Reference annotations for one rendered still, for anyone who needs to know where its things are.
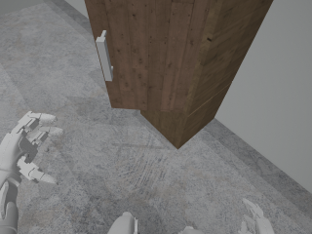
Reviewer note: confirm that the robot right hand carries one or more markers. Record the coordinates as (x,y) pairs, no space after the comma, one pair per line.
(258,223)

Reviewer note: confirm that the right robot shin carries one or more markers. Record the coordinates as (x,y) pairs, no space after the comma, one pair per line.
(188,227)

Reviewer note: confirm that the robot shin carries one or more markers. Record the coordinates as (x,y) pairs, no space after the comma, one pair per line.
(188,227)
(127,213)

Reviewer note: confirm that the robot left forearm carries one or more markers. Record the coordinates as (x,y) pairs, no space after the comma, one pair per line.
(9,212)

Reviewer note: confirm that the robot left hand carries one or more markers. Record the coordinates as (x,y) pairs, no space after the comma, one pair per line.
(15,144)

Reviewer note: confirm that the handle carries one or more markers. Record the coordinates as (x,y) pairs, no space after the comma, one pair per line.
(104,57)

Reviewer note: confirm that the left robot shin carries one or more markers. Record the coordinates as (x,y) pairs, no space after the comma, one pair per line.
(127,213)

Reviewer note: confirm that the cupboard door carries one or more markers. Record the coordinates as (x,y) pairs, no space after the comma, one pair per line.
(153,46)

